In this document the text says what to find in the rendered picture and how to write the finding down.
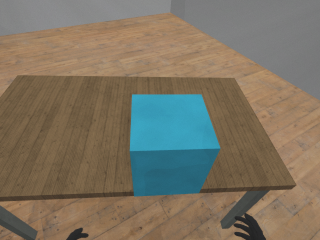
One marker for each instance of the left robot hand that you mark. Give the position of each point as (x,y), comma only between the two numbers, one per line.
(76,234)

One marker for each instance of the right robot hand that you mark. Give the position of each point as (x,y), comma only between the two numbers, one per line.
(254,230)

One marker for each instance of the carton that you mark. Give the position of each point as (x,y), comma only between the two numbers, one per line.
(173,144)

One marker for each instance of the table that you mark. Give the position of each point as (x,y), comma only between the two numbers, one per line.
(68,137)

